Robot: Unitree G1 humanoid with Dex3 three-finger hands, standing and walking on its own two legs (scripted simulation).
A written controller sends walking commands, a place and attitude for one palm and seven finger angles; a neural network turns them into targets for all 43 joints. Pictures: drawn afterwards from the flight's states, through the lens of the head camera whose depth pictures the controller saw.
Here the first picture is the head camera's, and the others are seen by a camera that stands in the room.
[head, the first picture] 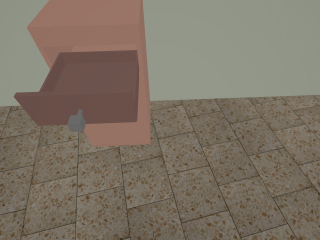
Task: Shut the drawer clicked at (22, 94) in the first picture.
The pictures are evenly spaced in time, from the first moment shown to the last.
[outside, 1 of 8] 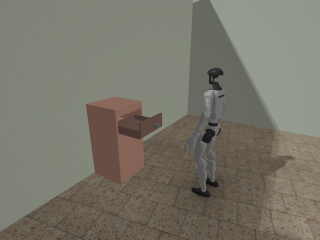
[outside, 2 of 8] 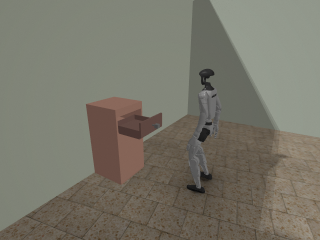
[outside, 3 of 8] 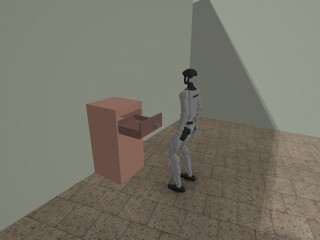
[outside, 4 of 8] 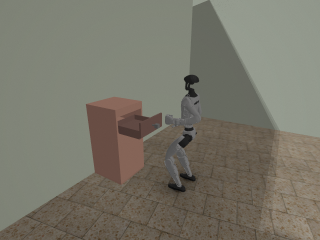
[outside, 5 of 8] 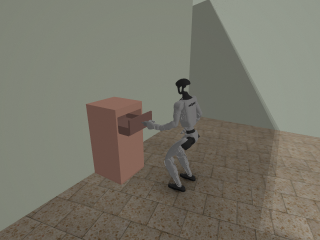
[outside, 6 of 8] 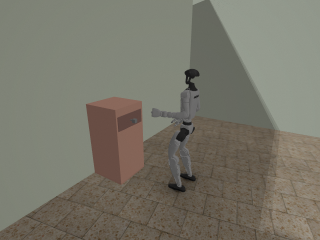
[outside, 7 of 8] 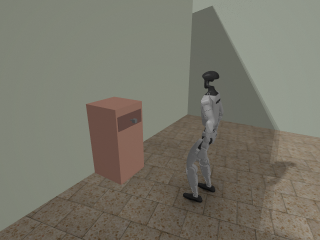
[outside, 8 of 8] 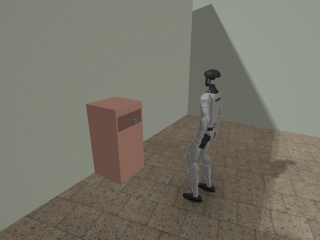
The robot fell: no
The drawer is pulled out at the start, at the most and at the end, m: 0.30 0.30 0.00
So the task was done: yes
